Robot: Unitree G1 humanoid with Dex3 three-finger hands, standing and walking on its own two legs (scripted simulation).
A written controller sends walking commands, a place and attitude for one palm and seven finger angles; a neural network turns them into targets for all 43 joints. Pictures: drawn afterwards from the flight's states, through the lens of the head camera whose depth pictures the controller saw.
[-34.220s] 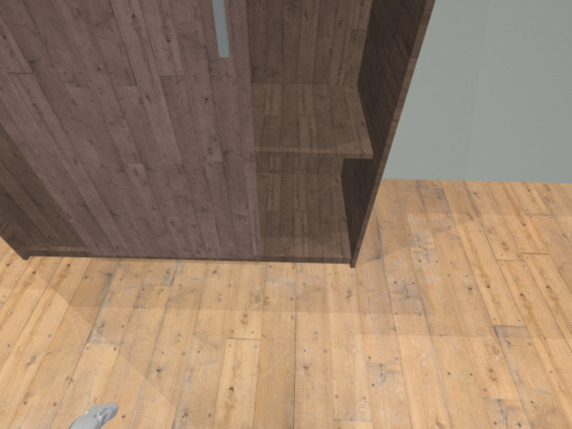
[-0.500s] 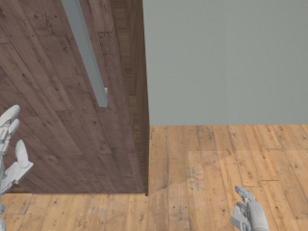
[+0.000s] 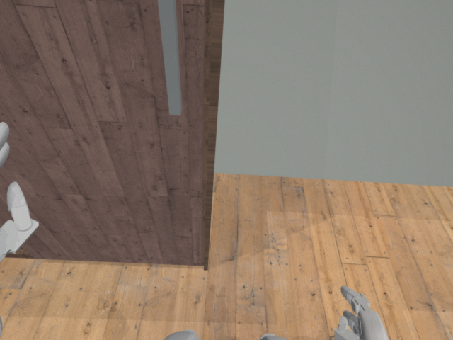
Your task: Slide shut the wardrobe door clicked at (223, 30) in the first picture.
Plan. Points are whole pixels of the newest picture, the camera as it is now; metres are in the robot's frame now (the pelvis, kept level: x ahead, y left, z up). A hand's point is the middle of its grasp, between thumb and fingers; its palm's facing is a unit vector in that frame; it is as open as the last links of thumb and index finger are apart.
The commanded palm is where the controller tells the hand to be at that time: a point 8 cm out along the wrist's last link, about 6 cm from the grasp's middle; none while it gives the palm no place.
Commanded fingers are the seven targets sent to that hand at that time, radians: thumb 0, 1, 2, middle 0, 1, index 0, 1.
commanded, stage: step back with the hand held close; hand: left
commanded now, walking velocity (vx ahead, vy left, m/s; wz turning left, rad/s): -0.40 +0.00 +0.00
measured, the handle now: (171, 31) +0.48 +0.13 +0.29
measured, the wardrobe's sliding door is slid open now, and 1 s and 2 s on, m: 0.01 0.01 0.01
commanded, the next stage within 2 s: stop stepping back and stand still in 0.52 s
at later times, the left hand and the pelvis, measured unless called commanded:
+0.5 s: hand (9, 300) +0.12 +0.22 +0.20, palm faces +0.30 -0.84 -0.46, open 7.4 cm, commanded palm +0.07 +0.28 +0.20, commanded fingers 0.00 0.90 0.90 -0.20 -0.30 -0.20 -0.30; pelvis -0.08 -0.01 +0.00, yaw -3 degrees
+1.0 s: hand out of the picture +0.03 +0.30 +0.22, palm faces +0.38 -0.81 -0.44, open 7.4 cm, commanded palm +0.00 +0.35 +0.20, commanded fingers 0.00 0.90 0.90 -0.20 -0.30 -0.20 -0.30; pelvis -0.15 +0.05 +0.00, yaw -3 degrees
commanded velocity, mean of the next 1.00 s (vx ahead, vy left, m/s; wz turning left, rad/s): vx -0.18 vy -0.04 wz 0.02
